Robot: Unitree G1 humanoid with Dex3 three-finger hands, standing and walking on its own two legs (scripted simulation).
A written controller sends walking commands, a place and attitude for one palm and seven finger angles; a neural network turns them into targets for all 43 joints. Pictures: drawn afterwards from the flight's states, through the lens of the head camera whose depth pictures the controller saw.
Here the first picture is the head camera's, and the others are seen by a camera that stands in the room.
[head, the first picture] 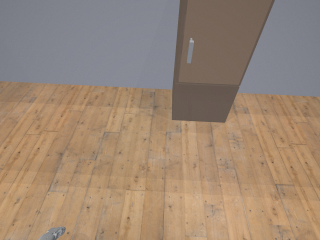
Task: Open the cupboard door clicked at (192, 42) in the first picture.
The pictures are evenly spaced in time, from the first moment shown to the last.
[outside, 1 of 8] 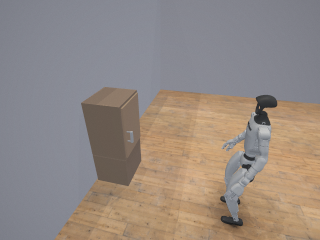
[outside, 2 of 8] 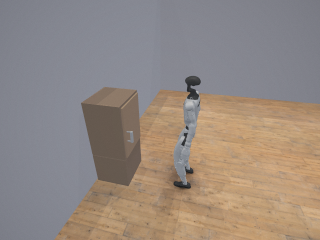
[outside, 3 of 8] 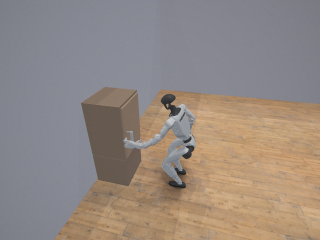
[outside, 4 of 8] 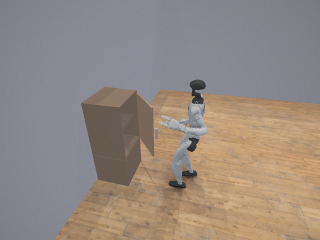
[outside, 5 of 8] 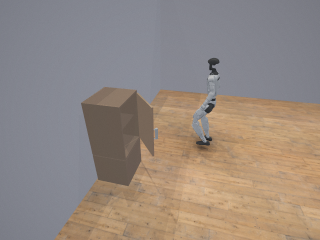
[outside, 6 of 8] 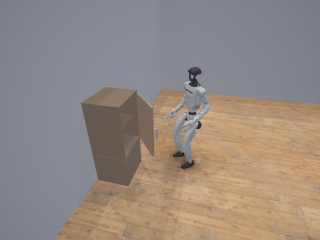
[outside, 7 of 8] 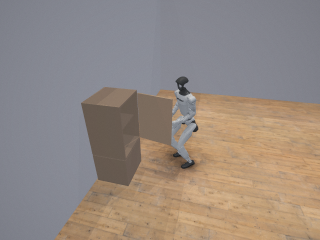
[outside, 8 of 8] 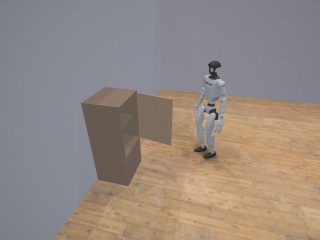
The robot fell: no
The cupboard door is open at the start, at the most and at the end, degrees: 0 80 80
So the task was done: yes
